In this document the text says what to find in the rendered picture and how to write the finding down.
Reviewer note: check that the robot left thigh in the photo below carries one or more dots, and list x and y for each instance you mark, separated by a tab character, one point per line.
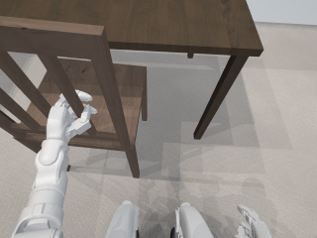
124	222

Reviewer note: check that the robot right thigh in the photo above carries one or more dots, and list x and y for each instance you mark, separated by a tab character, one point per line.
189	222

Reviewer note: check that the table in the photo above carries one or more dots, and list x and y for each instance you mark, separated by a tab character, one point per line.
207	27

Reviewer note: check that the robot thigh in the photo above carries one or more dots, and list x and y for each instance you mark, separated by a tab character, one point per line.
189	222
124	222

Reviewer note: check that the robot left hand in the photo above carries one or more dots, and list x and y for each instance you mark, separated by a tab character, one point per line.
60	118

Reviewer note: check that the chair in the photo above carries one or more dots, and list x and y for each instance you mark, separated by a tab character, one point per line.
119	91

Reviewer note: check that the left robot upper arm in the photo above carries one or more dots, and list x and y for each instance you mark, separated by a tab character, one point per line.
42	233

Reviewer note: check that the robot right hand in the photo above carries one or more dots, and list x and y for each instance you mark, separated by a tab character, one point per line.
258	229

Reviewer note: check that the robot left forearm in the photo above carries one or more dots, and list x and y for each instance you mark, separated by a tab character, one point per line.
44	206

